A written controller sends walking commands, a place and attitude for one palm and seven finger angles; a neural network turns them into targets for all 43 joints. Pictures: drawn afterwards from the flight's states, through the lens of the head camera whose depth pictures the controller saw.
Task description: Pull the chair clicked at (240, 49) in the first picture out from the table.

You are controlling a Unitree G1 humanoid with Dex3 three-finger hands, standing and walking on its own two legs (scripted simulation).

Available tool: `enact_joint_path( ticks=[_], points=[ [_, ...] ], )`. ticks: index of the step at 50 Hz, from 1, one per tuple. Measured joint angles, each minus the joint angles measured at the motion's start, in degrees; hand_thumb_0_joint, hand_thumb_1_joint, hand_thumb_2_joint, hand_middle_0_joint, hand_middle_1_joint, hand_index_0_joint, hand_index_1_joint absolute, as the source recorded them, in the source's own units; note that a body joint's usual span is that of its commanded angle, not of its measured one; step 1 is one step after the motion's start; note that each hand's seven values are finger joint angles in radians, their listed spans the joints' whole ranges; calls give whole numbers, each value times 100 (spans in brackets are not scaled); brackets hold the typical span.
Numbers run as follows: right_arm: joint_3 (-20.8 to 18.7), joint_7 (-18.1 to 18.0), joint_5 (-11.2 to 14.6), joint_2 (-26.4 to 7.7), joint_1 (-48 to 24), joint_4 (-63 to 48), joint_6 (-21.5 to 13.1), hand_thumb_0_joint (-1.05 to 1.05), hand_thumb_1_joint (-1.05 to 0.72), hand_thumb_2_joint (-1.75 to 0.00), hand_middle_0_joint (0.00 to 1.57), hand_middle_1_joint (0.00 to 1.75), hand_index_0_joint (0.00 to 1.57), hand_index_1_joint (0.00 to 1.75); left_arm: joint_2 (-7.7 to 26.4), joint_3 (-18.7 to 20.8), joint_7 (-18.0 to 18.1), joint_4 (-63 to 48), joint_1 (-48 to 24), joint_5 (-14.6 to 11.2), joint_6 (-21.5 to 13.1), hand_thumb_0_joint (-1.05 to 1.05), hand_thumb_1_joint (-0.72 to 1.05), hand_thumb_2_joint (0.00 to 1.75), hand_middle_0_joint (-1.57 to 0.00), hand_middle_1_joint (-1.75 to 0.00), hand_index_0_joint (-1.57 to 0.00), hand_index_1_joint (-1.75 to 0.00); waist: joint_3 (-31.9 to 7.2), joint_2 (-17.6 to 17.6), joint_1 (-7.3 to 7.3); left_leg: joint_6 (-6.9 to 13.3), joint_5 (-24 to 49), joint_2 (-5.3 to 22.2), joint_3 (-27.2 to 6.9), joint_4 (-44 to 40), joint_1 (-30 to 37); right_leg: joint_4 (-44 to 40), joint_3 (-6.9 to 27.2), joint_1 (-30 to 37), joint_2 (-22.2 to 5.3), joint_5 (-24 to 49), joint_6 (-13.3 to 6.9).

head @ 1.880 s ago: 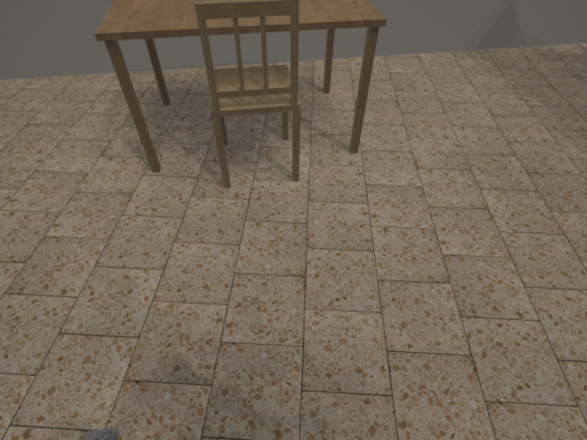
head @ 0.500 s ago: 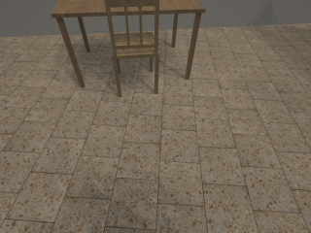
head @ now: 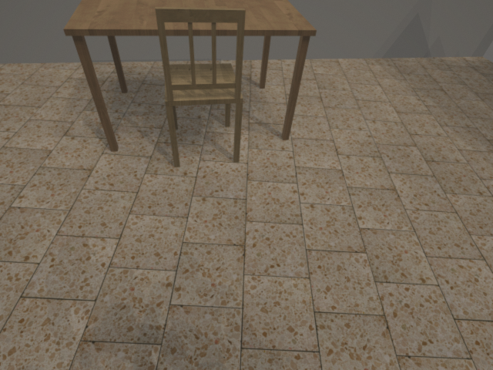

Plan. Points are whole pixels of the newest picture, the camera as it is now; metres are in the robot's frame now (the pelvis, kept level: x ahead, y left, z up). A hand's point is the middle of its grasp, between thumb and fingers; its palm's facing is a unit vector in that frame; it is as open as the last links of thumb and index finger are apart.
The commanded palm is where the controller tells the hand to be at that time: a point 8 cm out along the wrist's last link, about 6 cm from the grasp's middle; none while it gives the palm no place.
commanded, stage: walk to a spot facing it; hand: left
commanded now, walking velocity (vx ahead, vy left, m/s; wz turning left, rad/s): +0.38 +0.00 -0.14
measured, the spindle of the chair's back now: (192, 54) +1.38 +0.34 -0.10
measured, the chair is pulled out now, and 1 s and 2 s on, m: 0.00 0.00 0.00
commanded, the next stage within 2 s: turn to face it in 1.26 s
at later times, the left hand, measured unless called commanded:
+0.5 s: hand (188, 315) +0.27 +0.13 -0.17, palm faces -0.02 -0.98 -0.20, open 7.3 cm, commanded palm none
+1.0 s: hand (184, 241) +0.44 +0.18 -0.16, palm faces +0.00 -0.99 -0.13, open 7.4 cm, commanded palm none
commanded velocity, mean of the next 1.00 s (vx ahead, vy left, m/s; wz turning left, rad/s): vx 0.38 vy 0.00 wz -0.09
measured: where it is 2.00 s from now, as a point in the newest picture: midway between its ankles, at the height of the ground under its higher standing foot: (261, 260)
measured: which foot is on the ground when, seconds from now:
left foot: down 0.00-0.32, up 0.34-0.68, down 0.70-1.00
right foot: up 0.00-0.30, down 0.32-0.72, up 0.74-1.00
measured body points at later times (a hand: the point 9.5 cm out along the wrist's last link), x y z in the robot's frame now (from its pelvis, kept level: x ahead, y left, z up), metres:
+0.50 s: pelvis +0.19 -0.05 +0.00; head +0.21 -0.04 +0.45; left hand +0.27 +0.19 -0.15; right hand +0.14 -0.28 -0.16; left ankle +0.16 +0.08 -0.65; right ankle +0.22 -0.14 -0.73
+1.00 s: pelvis +0.41 +0.00 +0.02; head +0.43 +0.03 +0.47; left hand +0.44 +0.23 -0.15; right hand +0.38 -0.23 -0.12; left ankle +0.37 +0.08 -0.73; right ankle +0.45 -0.16 -0.64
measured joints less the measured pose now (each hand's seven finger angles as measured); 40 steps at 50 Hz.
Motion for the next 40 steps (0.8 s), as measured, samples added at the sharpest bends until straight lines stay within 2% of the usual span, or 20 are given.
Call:
enact_joint_path(
  ticks=[3, 6, 8, 10, 14, 16, 17, 19, 20, 22, 25, 28, 32, 35, 37, 39, 40],
  points=[
    [-4, -102, -1, 223, 373, 7, -180, 0, -91, -90, 20, 30, 20, 30, -95, 22, -14, 87, -47, 16, 45, 1, 91, 90, -20, -30, -20, -30, 151, 3, -167, 43, 32, 9, 49, -357, 356, 1650, -216, -750, -20, -236, -49],
    [0, -148, 5, 419, 769, 182, -213, 0, -91, -90, 20, 30, 20, 30, -133, 87, -71, -54, -324, 26, 44, 1, 91, 90, -20, -30, -20, -30, 298, 27, -210, 12, 157, 28, 55, -880, 742, 2068, -423, -1408, -200, 119, 2],
    [-8, -166, 9, 507, 988, 329, -200, 0, -91, -90, 20, 30, 21, 30, -152, 123, -88, -199, -565, 36, 36, 1, 91, 90, -20, -30, -19, -30, 391, 69, -213, -26, 213, 42, 83, -1202, 990, 1784, -518, -1724, -334, 462, 26],
    [-21, -174, 3, 561, 1151, 455, -182, 0, -91, -90, 20, 30, 21, 30, -107, 171, -88, -328, -813, 28, 23, 2, 93, 90, -20, -30, -20, -30, 499, 123, -236, -80, 209, 73, 127, -1442, 1229, 1122, -623, -1860, -414, 755, 17],
    [-65, -164, 11, 558, 1339, 653, -139, 1, -91, -90, 20, 30, 21, 30, -29, 222, -100, -563, -1257, 10, -91, 1, 93, 90, -20, -30, -19, -30, 701, 263, -315, -243, -118, 218, 233, -1423, 1596, 32, -811, -1730, -307, 1062, -162],
    [-91, -138, 41, 568, 1431, 730, -99, 1, -90, -90, 20, 30, 21, 30, 40, 239, -92, -682, -1364, 38, -254, 1, 93, 90, -20, -30, -19, -30, 718, 249, -302, -247, -524, 317, 247, -555, 1424, -450, -872, -1357, -225, 1269, -308],
    [-101, -113, 76, 566, 1403, 746, -58, 1, -90, -90, 20, 30, 21, 30, 54, 262, -58, -722, -1411, 47, -357, 1, 93, 90, -20, -30, -19, -30, 725, 241, -268, -166, -613, 378, 192, 446, 1045, -298, -894, -1369, -226, 1373, -315],
    [-144, -80, 115, 504, 1163, 693, 45, 1, -90, -90, 20, 30, 21, 30, 29, 269, 3, -759, -1440, 4, -455, 1, 92, 90, -20, -30, -19, -30, 756, 280, -253, 14, -507, 385, -121, 2602, 84, 9, -968, -1298, -186, 1100, -292],
    [-174, -66, 105, 458, 993, 624, 82, 1, -91, -90, 20, 30, 21, 30, 10, 257, 31, -752, -1407, -7, -458, 0, 92, 90, -20, -30, -19, -30, 735, 284, -247, 68, -311, 389, -183, 3340, -373, -27, -986, -1186, -153, 996, -279],
    [-231, -52, 53, 356, 614, 401, 112, 1, -91, -90, 20, 30, 21, 30, -48, 222, 90, -669, -1288, 6, -424, 0, 92, 90, -20, -30, -19, -30, 644, 280, -269, 92, 70, 465, -180, 3969, -1158, -293, -1004, -915, -91, 959, -231],
    [-294, -38, 4, 243, 98, -30, 108, 1, -91, -90, 20, 30, 20, 30, -167, 199, 155, -478, -1038, 44, -354, 0, 92, 90, -20, -30, -19, -30, 423, 275, -324, -3, 403, 637, -75, 3569, -1940, -766, -1022, -519, -19, 1000, -196],
    [-327, 15, 1, 215, -304, -378, 81, 1, -91, -90, 19, 30, 20, 30, -164, 197, 142, -331, -786, 63, -334, 0, 94, 90, -20, -30, -20, -30, 235, 242, -272, -91, 693, 740, 51, 2549, -2214, -1129, -1014, -151, 32, 969, -154],
    [-325, 113, 11, 221, -672, -631, 29, 0, -91, -90, 19, 30, 20, 30, -154, 173, 71, -253, -480, 72, -347, 0, 93, 90, -20, -30, -20, -30, 135, 167, -76, -109, 913, 700, 176, 1302, -2040, -1317, -1011, 290, 39, 745, -30],
    [-300, 145, 14, 211, -803, -731, -49, 0, -91, -90, 19, 30, 20, 30, -155, 180, 50, -220, -225, 60, -335, 0, 92, 90, -20, -30, -20, -30, 128, 120, 48, -79, 985, 574, 328, 486, -1569, -1159, -1016, 554, -17, 391, 119],
    [-276, 125, -24, 262, -879, -758, -146, 0, -91, -90, 19, 30, 20, 30, -122, 204, 36, -176, -93, 28, -278, 0, 92, 90, -20, -30, -20, -30, 181, -57, 81, 172, 1008, 427, 489, 530, -1401, -409, -882, 406, -213, 7, 102],
    [-238, 68, -41, 310, -848, -785, -237, 0, -91, -90, 19, 30, 20, 30, -123, 207, 28, -99, -82, 31, -175, 0, 92, 90, -20, -30, -19, -30, 230, -84, 43, 280, 766, 371, 583, 580, -1241, 1178, -596, -180, -194, -203, 22],
    [-221, 34, -34, 344, -783, -774, -253, 0, -91, -90, 19, 30, 20, 30, -117, 221, 14, -76, -113, 38, -145, 0, 92, 90, -20, -30, -19, -30, 248, -89, 23, 294, 722, 332, 612, 455, -1105, 1855, -517, -489, -196, -76, -2]
  ],
)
